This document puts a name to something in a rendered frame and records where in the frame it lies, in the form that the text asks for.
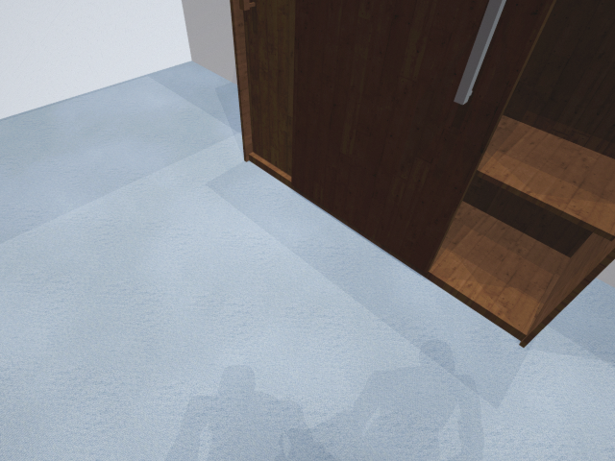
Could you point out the wardrobe door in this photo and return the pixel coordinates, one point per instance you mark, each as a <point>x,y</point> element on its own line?
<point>269,38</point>
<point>377,137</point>

